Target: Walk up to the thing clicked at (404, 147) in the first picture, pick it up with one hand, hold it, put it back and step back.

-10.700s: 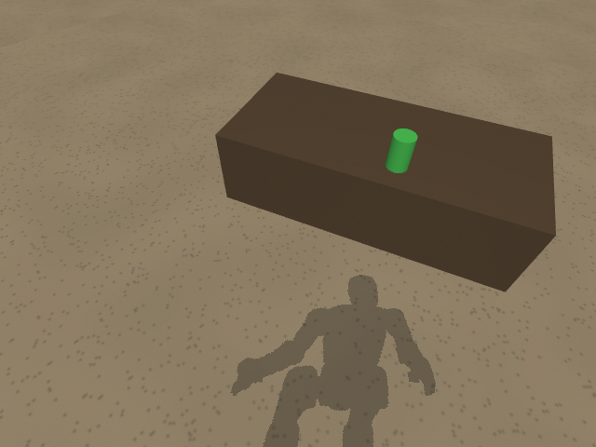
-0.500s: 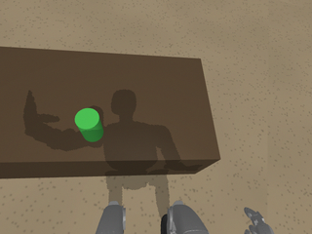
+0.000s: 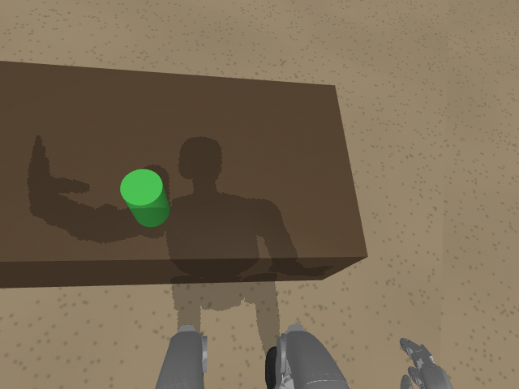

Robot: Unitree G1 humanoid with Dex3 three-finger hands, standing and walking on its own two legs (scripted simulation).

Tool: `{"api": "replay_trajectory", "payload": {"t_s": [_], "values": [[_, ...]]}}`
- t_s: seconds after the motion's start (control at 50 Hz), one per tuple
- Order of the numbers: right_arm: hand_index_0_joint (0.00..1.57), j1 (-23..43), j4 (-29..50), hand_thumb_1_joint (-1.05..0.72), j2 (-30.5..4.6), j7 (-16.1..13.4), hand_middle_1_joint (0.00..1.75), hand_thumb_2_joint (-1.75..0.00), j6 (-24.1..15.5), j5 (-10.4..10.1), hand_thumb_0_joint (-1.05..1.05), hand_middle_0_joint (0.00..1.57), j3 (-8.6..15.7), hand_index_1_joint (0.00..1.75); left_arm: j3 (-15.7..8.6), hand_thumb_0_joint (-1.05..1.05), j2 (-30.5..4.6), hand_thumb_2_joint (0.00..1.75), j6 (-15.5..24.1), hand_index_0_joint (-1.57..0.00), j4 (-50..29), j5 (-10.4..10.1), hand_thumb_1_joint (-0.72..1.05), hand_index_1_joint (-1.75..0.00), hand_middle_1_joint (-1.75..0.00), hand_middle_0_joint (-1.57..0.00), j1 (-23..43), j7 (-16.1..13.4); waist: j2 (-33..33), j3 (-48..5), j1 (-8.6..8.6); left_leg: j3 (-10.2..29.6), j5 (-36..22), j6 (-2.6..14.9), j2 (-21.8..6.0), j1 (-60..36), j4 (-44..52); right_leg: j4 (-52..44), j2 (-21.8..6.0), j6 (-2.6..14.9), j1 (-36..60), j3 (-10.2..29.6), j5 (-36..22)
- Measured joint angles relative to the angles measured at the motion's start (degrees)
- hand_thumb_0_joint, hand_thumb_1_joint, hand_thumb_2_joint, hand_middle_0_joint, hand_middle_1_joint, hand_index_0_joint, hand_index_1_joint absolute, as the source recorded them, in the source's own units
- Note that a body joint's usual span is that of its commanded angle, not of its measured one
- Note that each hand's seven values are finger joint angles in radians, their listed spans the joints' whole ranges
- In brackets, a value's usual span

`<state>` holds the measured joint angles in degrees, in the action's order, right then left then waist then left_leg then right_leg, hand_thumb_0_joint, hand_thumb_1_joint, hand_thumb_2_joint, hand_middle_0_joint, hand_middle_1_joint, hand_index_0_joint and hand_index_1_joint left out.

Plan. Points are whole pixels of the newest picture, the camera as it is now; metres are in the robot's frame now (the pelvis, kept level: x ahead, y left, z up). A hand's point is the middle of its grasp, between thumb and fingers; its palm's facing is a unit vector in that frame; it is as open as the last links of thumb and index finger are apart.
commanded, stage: go down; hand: left
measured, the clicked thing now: (147, 199) +0.49 +0.21 -0.26
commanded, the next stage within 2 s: none
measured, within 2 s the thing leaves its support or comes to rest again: neither
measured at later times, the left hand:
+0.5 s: hand out of the picture +0.35 +0.42 +0.03, palm faces +0.27 -0.96 -0.07, open 17.2 cm
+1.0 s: hand out of the picture +0.35 +0.42 +0.02, palm faces +0.26 -0.96 -0.04, open 17.1 cm
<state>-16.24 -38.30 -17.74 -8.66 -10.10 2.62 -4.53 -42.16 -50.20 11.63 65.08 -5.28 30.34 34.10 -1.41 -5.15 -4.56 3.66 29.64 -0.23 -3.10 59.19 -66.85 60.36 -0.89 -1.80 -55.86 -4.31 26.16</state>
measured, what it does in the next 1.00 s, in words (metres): stands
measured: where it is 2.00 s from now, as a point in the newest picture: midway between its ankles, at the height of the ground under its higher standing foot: outside the picture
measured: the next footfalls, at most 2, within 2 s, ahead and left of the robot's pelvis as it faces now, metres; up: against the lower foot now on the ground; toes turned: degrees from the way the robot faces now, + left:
none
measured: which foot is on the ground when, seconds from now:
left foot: down 0.00-1.00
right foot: down 0.00-1.00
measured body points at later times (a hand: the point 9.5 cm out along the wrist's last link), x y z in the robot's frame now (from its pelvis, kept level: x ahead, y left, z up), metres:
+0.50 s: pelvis -0.01 +0.00 -0.01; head +0.13 +0.06 +0.41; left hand +0.33 +0.47 +0.03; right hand +0.10 -0.28 -0.10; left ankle +0.01 +0.11 -0.65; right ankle +0.02 -0.15 -0.65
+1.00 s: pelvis -0.01 +0.00 -0.02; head +0.14 +0.05 +0.40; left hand +0.33 +0.47 +0.03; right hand +0.10 -0.28 -0.11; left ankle +0.01 +0.11 -0.65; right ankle +0.02 -0.15 -0.65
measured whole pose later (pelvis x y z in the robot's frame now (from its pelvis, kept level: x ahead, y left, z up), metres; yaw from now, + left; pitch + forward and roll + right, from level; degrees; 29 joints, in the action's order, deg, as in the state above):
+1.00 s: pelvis -0.01 +0.00 -0.02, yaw +0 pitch +24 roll -5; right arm -14.6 -38.7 -17.7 -9.1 -10.0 2.4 -5.4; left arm -45.4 -49.5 14.2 62.3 -9.3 29.6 37.4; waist -1.4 -5.8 -4.4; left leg 4.6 30.9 -0.5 -2.8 64.6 -71.4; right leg 65.2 -1.1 -1.6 -61.1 -4.8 27.8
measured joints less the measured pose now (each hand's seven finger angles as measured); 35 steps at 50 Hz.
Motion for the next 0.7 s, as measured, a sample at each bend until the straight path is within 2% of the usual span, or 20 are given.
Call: {"api": "replay_trajectory", "payload": {"t_s": [0.32, 0.7], "values": [[0.2, 0.42, -0.53, -0.9, 0.3, 0.11, 0.3, -0.9, 0.43, -0.06, 0.0, 0.21, -0.09, 0.3, -1.05, -0.01, 1.21, 0.06, 1.22, -0.03, -1.68, -1.31, -0.45, -0.04, -0.02, -0.05, -1.17, 0.69, -0.07, -0.3, 0.25, 0.25, 0.55, 0.04, 0.18, 1.73, -1.86, 1.89, -0.15, -0.06, -1.65, -0.12, 0.65], [0.2, 1.42, 0.12, -0.9, 0.06, -0.21, 0.3, -0.9, 0.06, -0.14, 0.0, 0.21, -0.9, 0.3, -1.95, -0.01, -0.4, 0.05, 2.46, -0.04, -0.65, -2.42, -0.45, -0.04, -0.02, -0.05, 0.63, 1.93, -0.26, -0.04, 0.11, 0.67, 0.55, -0.19, 0.18, 4.36, -3.73, 3.94, -0.1, 0.2, -4.27, -0.37, 0.82]]}}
